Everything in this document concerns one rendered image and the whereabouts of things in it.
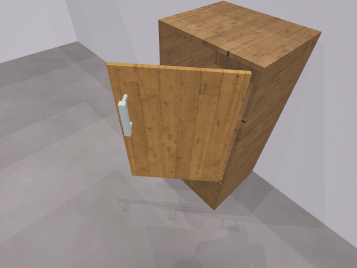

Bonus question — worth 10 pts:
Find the cupboard door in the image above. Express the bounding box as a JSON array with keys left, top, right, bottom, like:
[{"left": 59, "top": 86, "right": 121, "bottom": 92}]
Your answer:
[{"left": 106, "top": 62, "right": 252, "bottom": 182}]

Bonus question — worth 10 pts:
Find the handle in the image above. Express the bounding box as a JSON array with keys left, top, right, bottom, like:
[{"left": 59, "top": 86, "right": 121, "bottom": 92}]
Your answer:
[{"left": 118, "top": 94, "right": 133, "bottom": 136}]

